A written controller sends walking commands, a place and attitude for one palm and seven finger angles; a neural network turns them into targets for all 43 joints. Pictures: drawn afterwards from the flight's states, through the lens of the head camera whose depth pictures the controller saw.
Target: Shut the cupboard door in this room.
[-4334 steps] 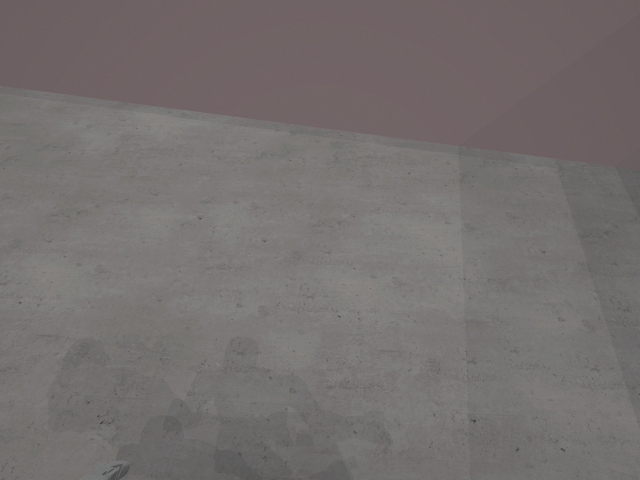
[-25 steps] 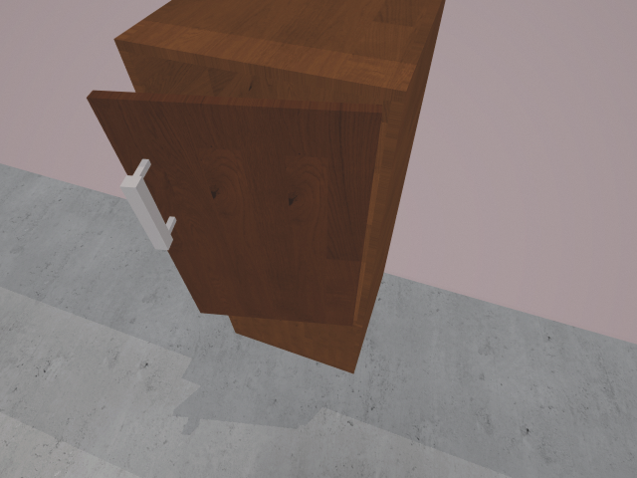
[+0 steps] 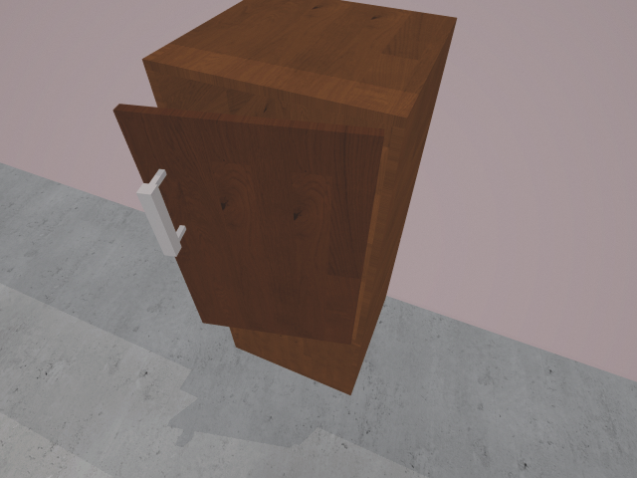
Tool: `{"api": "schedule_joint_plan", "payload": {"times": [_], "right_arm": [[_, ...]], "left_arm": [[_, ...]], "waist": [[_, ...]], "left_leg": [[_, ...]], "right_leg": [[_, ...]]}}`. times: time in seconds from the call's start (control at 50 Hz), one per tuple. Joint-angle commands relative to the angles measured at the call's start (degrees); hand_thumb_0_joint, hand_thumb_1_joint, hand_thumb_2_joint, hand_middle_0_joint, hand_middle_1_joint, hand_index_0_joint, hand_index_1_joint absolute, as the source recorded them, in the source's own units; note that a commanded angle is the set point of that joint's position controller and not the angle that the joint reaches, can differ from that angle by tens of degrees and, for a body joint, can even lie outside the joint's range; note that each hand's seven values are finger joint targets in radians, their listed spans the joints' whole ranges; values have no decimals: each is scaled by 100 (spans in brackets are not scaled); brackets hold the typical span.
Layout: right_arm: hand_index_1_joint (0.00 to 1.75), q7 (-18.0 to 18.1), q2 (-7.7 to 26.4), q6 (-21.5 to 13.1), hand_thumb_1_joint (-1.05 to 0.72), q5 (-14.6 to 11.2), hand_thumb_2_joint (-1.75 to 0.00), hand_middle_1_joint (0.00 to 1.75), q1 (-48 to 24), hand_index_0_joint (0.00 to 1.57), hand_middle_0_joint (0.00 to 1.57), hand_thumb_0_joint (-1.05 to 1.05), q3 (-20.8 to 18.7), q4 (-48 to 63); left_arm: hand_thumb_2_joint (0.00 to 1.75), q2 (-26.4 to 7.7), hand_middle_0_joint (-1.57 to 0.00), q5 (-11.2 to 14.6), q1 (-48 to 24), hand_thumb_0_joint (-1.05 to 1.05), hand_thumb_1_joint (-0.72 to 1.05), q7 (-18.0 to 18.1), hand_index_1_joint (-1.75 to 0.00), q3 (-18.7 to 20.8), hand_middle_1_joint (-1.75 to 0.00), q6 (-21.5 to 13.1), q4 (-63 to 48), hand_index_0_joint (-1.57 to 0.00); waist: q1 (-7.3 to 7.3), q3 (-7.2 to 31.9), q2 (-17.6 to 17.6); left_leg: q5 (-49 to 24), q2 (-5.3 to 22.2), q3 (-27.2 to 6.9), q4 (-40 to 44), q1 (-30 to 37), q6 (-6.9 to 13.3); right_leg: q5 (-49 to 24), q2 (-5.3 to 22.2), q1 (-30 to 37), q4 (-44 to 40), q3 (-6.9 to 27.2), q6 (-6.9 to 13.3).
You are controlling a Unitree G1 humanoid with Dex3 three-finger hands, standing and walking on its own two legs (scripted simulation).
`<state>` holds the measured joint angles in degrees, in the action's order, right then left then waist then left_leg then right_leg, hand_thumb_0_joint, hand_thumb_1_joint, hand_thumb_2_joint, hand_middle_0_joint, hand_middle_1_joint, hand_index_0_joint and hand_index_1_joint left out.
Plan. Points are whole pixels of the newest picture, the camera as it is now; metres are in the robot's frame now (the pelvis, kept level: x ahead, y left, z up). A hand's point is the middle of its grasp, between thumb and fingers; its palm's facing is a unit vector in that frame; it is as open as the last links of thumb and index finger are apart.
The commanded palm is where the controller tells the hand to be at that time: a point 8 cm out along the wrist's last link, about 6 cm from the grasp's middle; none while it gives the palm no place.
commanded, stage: look again from close up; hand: left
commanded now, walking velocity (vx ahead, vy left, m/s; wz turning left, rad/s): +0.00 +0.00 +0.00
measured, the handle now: (166, 213) +0.50 +0.29 +0.02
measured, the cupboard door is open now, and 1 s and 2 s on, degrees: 14 14 14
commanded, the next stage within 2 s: shuffle to correct the standing spot in 0.46 s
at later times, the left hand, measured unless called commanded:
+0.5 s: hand out of the picture -0.03 +0.24 -0.18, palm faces -0.01 -0.98 -0.21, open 7.4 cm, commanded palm none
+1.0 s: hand out of the picture -0.01 +0.25 -0.19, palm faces -0.04 -0.99 -0.16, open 7.4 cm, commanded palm none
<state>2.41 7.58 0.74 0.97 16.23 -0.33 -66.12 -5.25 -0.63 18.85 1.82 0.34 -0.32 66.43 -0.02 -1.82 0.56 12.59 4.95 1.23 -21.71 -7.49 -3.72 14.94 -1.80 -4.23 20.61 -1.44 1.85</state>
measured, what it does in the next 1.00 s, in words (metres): shifts its weight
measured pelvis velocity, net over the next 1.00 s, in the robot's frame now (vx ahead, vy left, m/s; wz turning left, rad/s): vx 0.01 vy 0.08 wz -0.09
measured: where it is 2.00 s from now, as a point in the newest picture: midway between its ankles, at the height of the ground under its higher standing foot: outside the picture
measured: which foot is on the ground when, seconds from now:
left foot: down 0.00-1.00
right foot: down 0.00-1.00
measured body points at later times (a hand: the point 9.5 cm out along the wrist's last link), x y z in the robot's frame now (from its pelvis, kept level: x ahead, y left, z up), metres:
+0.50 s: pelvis -0.03 +0.06 -0.01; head -0.04 +0.07 +0.44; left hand -0.03 +0.29 -0.17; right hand -0.02 -0.17 -0.16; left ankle -0.01 +0.15 -0.74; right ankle -0.04 -0.10 -0.74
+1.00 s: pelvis +0.01 +0.08 -0.02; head +0.02 +0.09 +0.43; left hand -0.01 +0.30 -0.18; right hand +0.00 -0.15 -0.17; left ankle -0.01 +0.15 -0.74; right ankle -0.04 -0.09 -0.74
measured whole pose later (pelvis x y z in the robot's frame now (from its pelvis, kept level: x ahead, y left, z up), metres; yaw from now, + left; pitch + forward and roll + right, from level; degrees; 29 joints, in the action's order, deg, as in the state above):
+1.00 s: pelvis +0.01 +0.08 -0.02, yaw -5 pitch -1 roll +0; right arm 0.6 10.1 -0.9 1.1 18.0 0.0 -60.0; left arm -8.4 -1.9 20.8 1.4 0.2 0.2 61.7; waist 1.4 -1.8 -1.4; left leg 20.4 -1.4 8.6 -33.0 -12.0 4.9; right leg 21.2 4.1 -12.4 35.3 3.2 1.0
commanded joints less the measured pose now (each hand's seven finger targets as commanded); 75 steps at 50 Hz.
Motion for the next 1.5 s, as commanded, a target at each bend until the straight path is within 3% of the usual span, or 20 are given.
{"api": "schedule_joint_plan", "payload": {"times": [0.0, 0.04, 0.06, 0.1, 0.16, 0.26, 0.62, 0.76, 0.82, 0.92, 0.96, 1.06, 1.14, 1.22, 1.32, 1.34, 1.36, 1.4, 1.44, 1.48], "right_arm": [[30, -77, 439, -199, -90, -76, -90, 30, -376, 20, 20, 0, -66, 940], [30, -65, 304, -250, -90, -60, -90, 30, 410, 20, 20, 0, -91, 793], [30, -56, 410, -250, -90, -67, -90, 30, 465, 20, 20, 0, -106, 738], [30, -37, 538, -260, -90, -39, -90, 30, 397, 20, 20, 0, -106, 749], [30, -69, 617, -206, -90, -31, -90, 30, 190, 20, 20, 0, -63, 813], [30, -116, 808, -185, -90, 2, -90, 30, 186, 20, 20, 0, -87, 918], [30, -169, 980, -173, -90, -4, -90, 30, 267, 20, 20, 0, -99, 727], [30, -212, 803, -174, -90, 7, -90, 30, 263, 20, 20, 0, -102, 854], [30, -205, 803, -214, -90, 0, -90, 30, 383, 20, 20, 0, -100, 846], [30, -137, 1048, -268, -90, -6, -90, 30, 715, 20, 20, 0, -114, 746], [30, -117, 1005, -242, -90, -4, -90, 30, 685, 20, 20, 0, -81, 765], [30, -32, 793, -292, -90, -25, -90, 30, 481, 20, 20, 0, -56, 760], [30, 48, 810, -265, -90, -51, -90, 30, 526, 20, 20, 0, -105, 567], [30, 57, 778, -232, -90, -35, -90, 30, 418, 20, 20, 0, -158, 596], [30, 2, 680, -214, -90, -16, -90, 30, 258, 20, 20, 0, -145, 627], [30, -47, 1165, -222, -90, -138, -90, 30, 49, 20, 20, 0, -228, 1020], [30, -119, 1057, -229, -90, -29, -90, 30, 337, 20, 20, 0, -221, 1078], [30, -133, 919, -278, -90, 28, -90, 30, 217, 20, 20, 0, -140, 1159], [30, -93, 926, -250, -90, 9, -90, 30, 131, 20, 20, 0, -119, 1213], [30, -104, 929, -189, -90, -15, -90, 30, 42, 20, 20, 0, -106, 1260]], "left_arm": [[90, -1244, -20, -83, 813, 0, 90, 272, -30, 157, -30, -375, -174, -20], [90, -977, -20, -21, 572, 0, 90, 219, -30, 60, -30, -334, -412, -20], [90, -901, -20, 14, 494, 0, 90, 197, -30, 35, -30, -311, -464, -20], [90, -766, -20, -12, 361, 0, 90, 183, -30, 2, -30, -209, -552, -20], [90, -809, -20, -26, 316, 0, 90, 119, -30, -23, -30, -104, -560, -20], [90, -854, -20, -47, 222, 0, 90, 53, -30, -50, -30, -25, -654, -20], [90, -958, -20, -82, 377, 0, 90, -2, -30, -44, -30, -38, -641, -20], [90, -1127, -20, -77, 529, 0, 90, -22, -30, 102, -30, -66, -673, -20], [90, -1131, -20, -82, 473, 0, 90, -11, -30, 152, -30, -49, -723, -20], [90, -768, -20, -118, 376, 0, 90, -8, -30, 108, -30, -57, -789, -20], [90, -711, -20, -92, 372, 0, 90, 3, -30, 82, -30, -65, -772, -20], [90, -862, -20, -14, 519, 0, 90, 97, -30, 59, -30, -95, -616, -20], [90, -854, -20, 18, 122, 0, 90, 147, -30, 65, -30, 22, -747, -20], [90, -872, -20, 5, -52, 0, 90, 140, -30, 118, -30, 73, -885, -20], [90, -944, -20, -15, -115, 0, 90, 104, -30, 109, -30, 65, -918, -20], [90, -1178, -20, -83, -53, 0, 90, 290, -30, 97, -30, -8, -819, -20], [90, -1247, -20, -34, -98, 0, 90, 260, -30, 108, -30, -61, -1121, -20], [90, -1100, -20, -5, -271, 0, 90, 175, -30, 23, -30, -66, -1163, -20], [90, -1137, -20, 31, -285, 0, 90, 123, -30, 7, -30, -58, -1107, -20], [90, -1115, -20, 28, -367, 0, 90, 82, -30, -33, -30, -20, -1071, -20]], "waist": [[6, -451, -327], [-181, 915, -697], [-174, 965, -708], [-119, 354, -255], [-19, -429, 209], [-6, -657, -12], [47, -243, 23], [55, -527, -654], [3, -524, -507], [7, -243, 585], [80, -313, 554], [64, 116, -417], [26, 139, 35], [32, 158, 159], [60, 256, -1], [-36, 141, -164], [-5, 592, 3], [-6, 746, 1082], [7, 571, 814], [-16, 87, 177]], "left_leg": [[591, -260, 232, -1442, -1125, 237], [123, -281, 189, -808, -454, 440], [-351, -164, 88, -704, -244, 484], [-1153, 118, -58, -635, -211, 521], [-541, 101, -306, -283, -691, 549], [942, 99, -637, 294, -1112, 626], [1354, 70, -522, 413, -807, 674], [1053, -278, 89, -492, -977, 561], [828, -250, 132, -481, -793, 573], [-983, 477, -500, 87, -42, 1041], [-1722, 549, -416, -12, -30, 1177], [-2976, 120, 67, -583, -37, 662], [-4588, 364, -30, -339, 497, 648], [-4441, 439, -53, -261, 586, 721], [-2548, 284, 30, -138, 84, 663], [-4437, 503, -30, -1071, 141, 365], [-3100, 377, -151, -879, 12, 417], [-3067, 426, -190, -570, 33, 612], [-2891, 405, -153, -545, 82, 728], [-1242, 297, -131, -320, -289, 699]], "right_leg": [[-6906, 1477, -47, 229, 967, -275], [-6028, 1168, 518, 928, 567, 68], [-4864, 1024, 298, 896, 527, 41], [-2736, 774, -433, 650, 502, 31], [-552, 613, -927, 358, 520, 25], [469, 518, -1071, 298, 453, -10], [522, 615, -949, 367, 427, 25], [998, 970, -1242, -32, 1355, 355], [666, 926, -1329, 211, 1256, 364], [188, 292, -1521, 1569, 90, 96], [641, 318, -1495, 1552, -63, 70], [-2687, 854, -595, 1110, 478, 71], [-1753, 659, -799, 1127, 226, -169], [-1425, 650, -872, 1011, 223, -165], [-1781, 804, -530, 704, 382, -96], [-2468, 873, -1038, 818, 245, -243], [-1376, 832, -675, 1111, 263, -23], [-682, 630, -755, 1241, 112, 7], [-598, 567, -790, 1114, 90, -2], [-423, 629, -945, 789, 273, 10]]}}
